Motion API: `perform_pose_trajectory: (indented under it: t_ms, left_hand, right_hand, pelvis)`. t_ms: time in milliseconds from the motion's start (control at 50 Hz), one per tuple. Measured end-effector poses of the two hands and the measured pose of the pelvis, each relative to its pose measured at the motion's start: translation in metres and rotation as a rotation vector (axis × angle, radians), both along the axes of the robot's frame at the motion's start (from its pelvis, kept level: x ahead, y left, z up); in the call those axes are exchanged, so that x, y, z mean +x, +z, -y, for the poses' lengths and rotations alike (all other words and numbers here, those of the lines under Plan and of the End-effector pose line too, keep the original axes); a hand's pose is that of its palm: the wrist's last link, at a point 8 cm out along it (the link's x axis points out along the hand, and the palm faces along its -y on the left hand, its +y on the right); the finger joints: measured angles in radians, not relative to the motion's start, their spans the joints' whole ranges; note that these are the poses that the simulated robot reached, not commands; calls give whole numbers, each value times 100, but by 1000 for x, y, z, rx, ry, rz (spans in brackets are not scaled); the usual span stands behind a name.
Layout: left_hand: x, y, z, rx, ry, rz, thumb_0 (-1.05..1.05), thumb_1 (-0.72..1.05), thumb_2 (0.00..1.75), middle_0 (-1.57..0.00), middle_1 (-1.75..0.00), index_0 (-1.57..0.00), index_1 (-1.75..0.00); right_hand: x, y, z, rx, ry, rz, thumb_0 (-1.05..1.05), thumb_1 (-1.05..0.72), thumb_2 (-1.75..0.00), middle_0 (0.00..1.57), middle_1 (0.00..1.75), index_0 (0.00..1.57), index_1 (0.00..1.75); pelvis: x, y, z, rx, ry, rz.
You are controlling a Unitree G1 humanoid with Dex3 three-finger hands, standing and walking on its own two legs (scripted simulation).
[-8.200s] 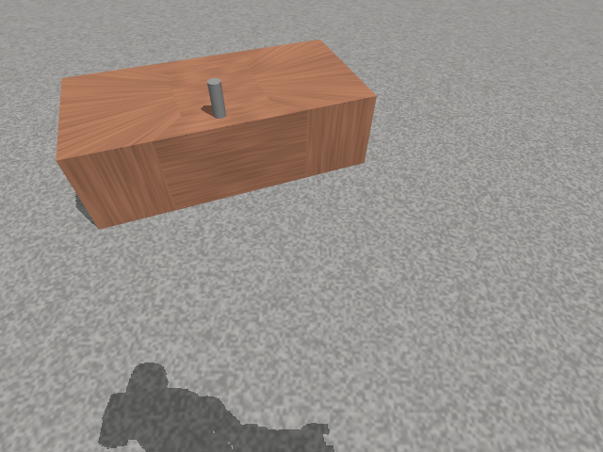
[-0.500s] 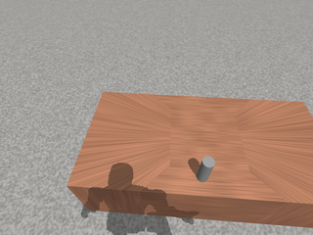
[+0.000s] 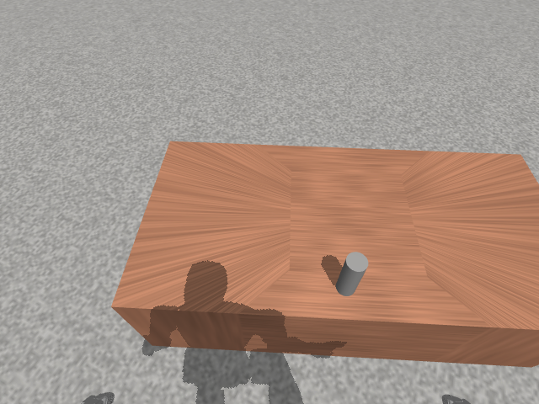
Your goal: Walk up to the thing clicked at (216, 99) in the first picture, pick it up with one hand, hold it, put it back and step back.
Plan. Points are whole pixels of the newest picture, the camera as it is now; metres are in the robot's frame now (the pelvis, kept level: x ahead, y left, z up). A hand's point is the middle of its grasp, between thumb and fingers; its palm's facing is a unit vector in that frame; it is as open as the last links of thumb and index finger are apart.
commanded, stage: go down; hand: right
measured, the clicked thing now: (350, 275) +0.46 -0.19 -0.31
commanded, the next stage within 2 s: none
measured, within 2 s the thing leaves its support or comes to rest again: neither
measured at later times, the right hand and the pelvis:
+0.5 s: hand out of the picture +0.15 -0.26 -0.15, palm faces +0.03 +0.95 -0.31, open 16.8 cm; pelvis +0.01 +0.00 -0.02, yaw +0 degrees
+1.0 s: hand (447, 394) +0.17 -0.28 -0.14, palm faces +0.08 +0.95 -0.30, open 17.6 cm; pelvis +0.03 +0.01 -0.04, yaw -1 degrees
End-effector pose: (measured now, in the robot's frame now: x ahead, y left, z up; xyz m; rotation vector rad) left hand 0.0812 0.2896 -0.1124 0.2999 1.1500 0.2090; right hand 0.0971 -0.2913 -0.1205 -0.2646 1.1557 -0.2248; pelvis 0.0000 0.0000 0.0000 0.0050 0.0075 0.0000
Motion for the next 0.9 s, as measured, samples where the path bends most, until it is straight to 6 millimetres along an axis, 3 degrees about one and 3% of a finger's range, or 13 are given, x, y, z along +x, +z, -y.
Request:
perform_pose_trajectory:
  t_ms: [120, 200, 320, 480, 580, 740, 900]
  left_hand:
    - [6, -3, 18, -29, 8, 73, 0, 92, 92, -22, -31, -21, -31]
    - [7, -1, 26, -42, 16, 109, 0, 92, 91, -22, -31, -21, -31]
    - [25, 2, 32, -58, 13, 187, 1, 91, 90, -22, -31, -21, -30]
    - [54, -2, 30, -24, -48, 230, 1, 90, 89, -21, -30, -21, -30]
    - [64, -8, 28, 3, -69, 238, 1, 90, 90, -21, -30, -20, -30]
    - [74, -10, 26, 15, -40, 280, 1, 89, 91, -21, -30, -20, -30]
    - [81, -12, 23, 21, -31, 315, 1, 89, 90, -21, -30, -20, -30]
  right_hand:
    - [47, -2, 2, 7, 17, 67, 1, -56, -55, 9, 12, 10, 12]
    - [60, 6, 11, -14, 27, 80, 0, -35, -37, 8, 8, 8, 8]
    - [55, 13, 17, -6, 17, 33, 0, -2, -19, 7, 5, 7, 5]
    - [39, 3, 18, 16, 4, -17, 0, 36, -10, 5, 5, 5, 5]
    - [47, 1, 22, -7, -4, 39, 0, 47, -8, 4, 6, 5, 6]
    - [65, 12, 28, -7, -7, 108, -1, 53, -6, 4, 5, 5, 5]
    - [65, 14, 29, 16, -3, 82, -1, 56, -6, 4, 6, 5, 5]
  pelvis:
    - [-9, -8, -4, 4, 3, -62]
    - [-5, -9, -6, 8, 10, -68]
    - [0, -11, -4, 12, 12, -77]
    - [6, -18, -4, 13, -1, -118]
    - [12, -27, -7, 15, -9, -146]
    - [26, -34, -9, 23, -14, -157]
    - [28, -40, -10, 26, -14, -173]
